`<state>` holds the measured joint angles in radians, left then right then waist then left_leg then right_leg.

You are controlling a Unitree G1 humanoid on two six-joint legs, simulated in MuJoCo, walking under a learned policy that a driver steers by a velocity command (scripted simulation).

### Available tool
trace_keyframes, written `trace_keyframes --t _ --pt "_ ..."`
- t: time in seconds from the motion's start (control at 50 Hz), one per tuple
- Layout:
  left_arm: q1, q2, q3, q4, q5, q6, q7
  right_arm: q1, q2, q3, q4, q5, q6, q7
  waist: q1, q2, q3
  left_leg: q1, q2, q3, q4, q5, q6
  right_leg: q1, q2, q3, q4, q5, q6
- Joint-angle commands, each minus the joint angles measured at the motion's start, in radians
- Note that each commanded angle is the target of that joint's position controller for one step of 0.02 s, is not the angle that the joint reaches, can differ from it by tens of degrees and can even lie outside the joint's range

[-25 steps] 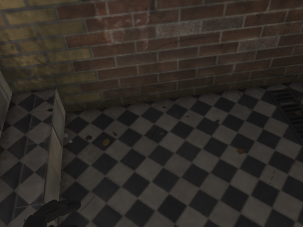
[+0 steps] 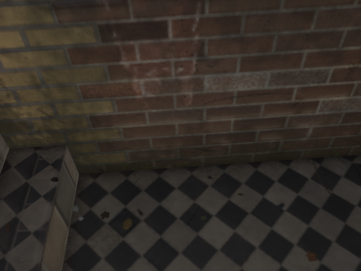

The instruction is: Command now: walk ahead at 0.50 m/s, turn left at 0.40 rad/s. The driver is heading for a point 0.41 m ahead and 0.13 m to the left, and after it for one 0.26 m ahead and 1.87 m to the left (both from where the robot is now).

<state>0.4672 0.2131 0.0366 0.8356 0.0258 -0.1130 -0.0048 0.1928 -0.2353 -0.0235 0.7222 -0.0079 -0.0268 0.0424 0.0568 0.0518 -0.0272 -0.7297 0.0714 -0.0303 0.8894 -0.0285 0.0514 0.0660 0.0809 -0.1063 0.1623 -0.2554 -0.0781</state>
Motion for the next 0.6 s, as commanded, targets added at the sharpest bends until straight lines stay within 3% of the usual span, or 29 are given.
trace_keyframes --t 0.02,0.04,0.08,0.12,0.14,0.16,0.18,0.2,0.22,0.24,0.26,0.28,0.3,0.32,0.34,0.4,0.48,0.52,0.56,0.6 --pt "-0.015 0.132 0.03 -0.044 -0.005 -0.016 0.017 -0.151 -0.051 -0.002 -0.097 -0.007 -0.017 0.017 0.011 -0.118 0.143 0.037 -0.005 0.082 -0.194 0.089 0.021 -0.07 -0.247 0.005 -0.088 0.503 -0.038" --pt "0.003 0.137 0.028 -0.024 -0.013 -0.013 0.025 -0.175 -0.041 -0.001 -0.104 -0.008 -0.016 0.01 0.015 -0.119 0.147 0.075 -0.022 0.113 -0.224 0.085 0.03 -0.044 -0.256 -0.014 -0.067 0.577 -0.029" --pt "-0.023 0.171 0.03 -0.015 -0.01 -0.009 0.039 -0.138 -0.054 -0.003 -0.104 -0.014 -0.014 -0.001 -0.019 -0.135 0.116 0.142 -0.066 0.145 -0.274 0.023 0.058 0.03 -0.279 -0.05 0.03 0.895 -0.011" --pt "-0.046 0.202 0.037 -0.012 -0.001 0.001 0.056 -0.03 -0.086 -0.017 -0.079 -0.024 -0.013 -0.014 -0.065 -0.179 0.048 0.23 -0.133 0.174 -0.297 -0.072 0.098 0.107 -0.291 -0.073 0.207 1.176 0.003" --pt "-0.061 0.215 0.042 -0.014 0.007 0.013 0.059 0.086 -0.11 -0.03 -0.048 -0.027 -0.02 -0.017 -0.112 -0.174 -0.008 0.335 -0.162 0.166 -0.332 -0.095 0.121 0.099 -0.291 -0.081 0.378 1.179 0.001" --pt "-0.082 0.219 0.042 -0.025 0.008 0.022 0.061 0.231 -0.14 -0.048 -0.006 -0.041 -0.031 -0.024 -0.182 -0.137 -0.076 0.521 -0.173 0.125 -0.4 -0.071 0.148 0.001 -0.268 -0.091 0.613 1.031 0.008" --pt "-0.057 0.18 0.03 -0.052 0.013 0.021 0.059 0.345 -0.232 -0.079 0.014 -0.044 -0.024 -0.037 -0.213 -0.005 -0.18 0.763 0.001 -0.089 -0.35 -0.108 0.195 -0.221 -0.218 -0.1 0.944 0.635 0.014" --pt "0.007 0.114 0.02 -0.1 -0.016 0.015 0.036 0.259 -0.306 -0.103 -0.007 -0.019 -0.007 -0.044 -0.097 0.313 -0.273 1.019 0.232 -0.635 -0.474 -0.057 0.369 -0.634 0.016 -0.008 1.337 -0.238 0.069" --pt "-0.065 0.164 0.022 -0.116 0.005 0.004 0.027 0.227 -0.279 -0.102 -0.033 0.013 0.003 -0.037 -0.132 0.094 -0.275 0.998 0.221 -0.676 -0.559 -0.084 0.366 -0.746 -0.035 0.185 1.377 -0.184 0.058" --pt "-0.147 0.163 0.015 -0.14 -0.004 -0.008 0.017 0.181 -0.237 -0.09 -0.036 0.013 0.007 -0.045 -0.12 0.003 -0.134 0.864 0.204 -0.533 -0.587 -0.066 0.341 -0.776 -0.087 0.186 1.321 -0.09 0.064" --pt "-0.156 0.159 0.011 -0.144 -0.003 -0.014 0.014 0.158 -0.189 -0.077 -0.026 0.008 0.01 -0.045 -0.08 -0.088 -0.035 0.72 0.168 -0.444 -0.617 -0.011 0.301 -0.749 -0.127 0.168 1.213 -0.045 0.068" --pt "-0.179 0.152 0.008 -0.16 0.01 0.0 0.011 0.141 -0.168 -0.07 -0.024 0.014 0.006 -0.045 -0.057 -0.109 -0.002 0.634 0.122 -0.384 -0.636 0.016 0.275 -0.713 -0.151 0.174 1.134 -0.041 0.081" --pt "-0.16 0.143 0.004 -0.156 0.023 0.024 0.008 0.12 -0.156 -0.065 -0.03 0.014 0.0 -0.046 -0.036 -0.108 0.02 0.565 0.097 -0.338 -0.648 0.125 0.266 -0.665 -0.157 0.165 1.096 -0.045 0.094" --pt "-0.149 0.155 0.006 -0.154 0.022 0.04 0.01 0.108 -0.162 -0.062 -0.04 0.001 -0.01 -0.045 -0.032 -0.104 0.021 0.527 0.091 -0.312 -0.648 0.269 0.266 -0.629 -0.154 0.156 1.057 -0.049 0.109" --pt "-0.153 0.142 0.004 -0.158 0.021 0.048 0.014 0.138 -0.186 -0.07 -0.024 -0.001 -0.021 -0.047 -0.028 -0.091 0.023 0.504 0.102 -0.286 -0.641 0.43 0.272 -0.622 -0.15 0.147 1.034 -0.081 0.116" --pt "-0.204 0.129 -0.001 -0.171 0.015 0.062 0.02 0.148 -0.201 -0.073 -0.012 -0.007 -0.033 -0.036 -0.032 -0.022 -0.011 0.529 0.039 -0.217 -0.603 0.585 0.201 -0.65 -0.135 0.128 0.878 -0.001 0.131" --pt "-0.332 0.132 -0.007 -0.188 0.008 0.068 0.012 0.193 -0.209 -0.083 0.003 0.0 -0.011 -0.044 -0.092 0.025 -0.035 0.567 -0.022 -0.188 -0.538 0.558 0.085 -0.622 -0.104 0.118 0.652 0.168 0.125" --pt "-0.395 0.135 -0.016 -0.199 -0.007 0.074 0.008 0.197 -0.222 -0.092 0.004 -0.005 -0.004 -0.052 -0.118 0.046 -0.022 0.582 -0.023 -0.23 -0.533 0.443 0.067 -0.611 -0.089 0.12 0.562 0.222 0.118" --pt "-0.429 0.144 -0.019 -0.206 -0.008 0.062 0.013 0.196 -0.225 -0.099 0.0 -0.013 0.009 -0.056 -0.137 0.039 -0.01 0.599 -0.019 -0.265 -0.503 0.406 0.066 -0.583 -0.071 0.127 0.471 0.216 0.108" --pt "-0.39 0.164 -0.014 -0.197 -0.013 0.047 0.022 0.163 -0.228 -0.103 -0.01 -0.022 0.018 -0.06 -0.115 0.045 -0.005 0.6 -0.003 -0.336 -0.44 0.37 0.053 -0.494 -0.056 0.161 0.389 0.168 0.085"
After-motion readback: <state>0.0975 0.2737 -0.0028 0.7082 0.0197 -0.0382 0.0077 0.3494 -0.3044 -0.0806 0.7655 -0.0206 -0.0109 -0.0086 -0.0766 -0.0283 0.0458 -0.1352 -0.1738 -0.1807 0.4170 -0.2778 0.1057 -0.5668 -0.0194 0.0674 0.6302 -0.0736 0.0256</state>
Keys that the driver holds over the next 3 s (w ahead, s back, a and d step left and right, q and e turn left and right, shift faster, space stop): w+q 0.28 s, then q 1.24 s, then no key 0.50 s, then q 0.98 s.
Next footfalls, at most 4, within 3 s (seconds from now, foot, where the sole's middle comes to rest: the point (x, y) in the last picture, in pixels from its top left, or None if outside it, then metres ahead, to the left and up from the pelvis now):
0.16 left None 0.28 0.11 -0.78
0.66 right None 0.53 0.02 -0.78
1.06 left None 0.33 0.16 -0.78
1.56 right None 0.48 0.02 -0.78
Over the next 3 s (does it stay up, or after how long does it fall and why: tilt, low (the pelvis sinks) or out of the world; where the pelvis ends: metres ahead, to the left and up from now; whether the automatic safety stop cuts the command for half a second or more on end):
stays up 0.32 0.02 0.00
